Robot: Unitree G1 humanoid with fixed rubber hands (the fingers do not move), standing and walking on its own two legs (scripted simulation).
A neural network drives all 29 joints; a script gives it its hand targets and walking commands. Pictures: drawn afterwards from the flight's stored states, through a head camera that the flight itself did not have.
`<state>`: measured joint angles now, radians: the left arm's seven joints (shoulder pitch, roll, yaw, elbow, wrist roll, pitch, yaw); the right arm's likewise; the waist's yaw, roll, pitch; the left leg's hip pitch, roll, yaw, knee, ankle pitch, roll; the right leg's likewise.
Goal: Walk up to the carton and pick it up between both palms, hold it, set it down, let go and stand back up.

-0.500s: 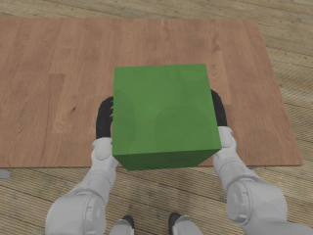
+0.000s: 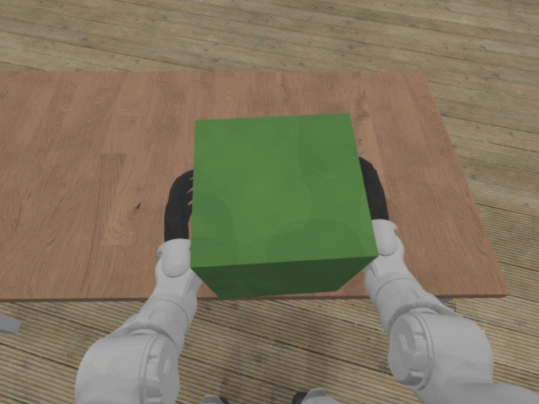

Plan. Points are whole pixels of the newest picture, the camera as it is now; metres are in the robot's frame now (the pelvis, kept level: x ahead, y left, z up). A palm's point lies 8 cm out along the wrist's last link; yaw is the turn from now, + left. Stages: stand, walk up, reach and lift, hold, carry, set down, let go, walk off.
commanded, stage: reach and lift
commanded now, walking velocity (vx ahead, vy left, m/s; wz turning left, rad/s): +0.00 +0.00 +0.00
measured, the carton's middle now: (276, 218) +0.40 -0.01 +0.00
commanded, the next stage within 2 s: none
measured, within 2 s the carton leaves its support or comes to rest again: neither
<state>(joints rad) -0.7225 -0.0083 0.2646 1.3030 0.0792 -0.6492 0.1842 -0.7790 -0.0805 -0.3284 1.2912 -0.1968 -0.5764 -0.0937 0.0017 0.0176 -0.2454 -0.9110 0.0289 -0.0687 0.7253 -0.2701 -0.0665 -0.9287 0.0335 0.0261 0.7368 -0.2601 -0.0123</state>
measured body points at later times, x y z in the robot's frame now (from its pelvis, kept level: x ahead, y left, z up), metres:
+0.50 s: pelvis +0.00 +0.00 +0.02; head +0.01 -0.01 +0.47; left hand +0.40 +0.14 +0.08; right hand +0.41 -0.16 +0.10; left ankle +0.02 +0.16 -0.70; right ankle +0.03 -0.11 -0.70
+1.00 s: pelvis +0.00 +0.01 +0.04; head -0.04 +0.01 +0.49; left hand +0.39 +0.17 +0.14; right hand +0.40 -0.14 +0.15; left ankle +0.02 +0.16 -0.70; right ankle +0.03 -0.11 -0.70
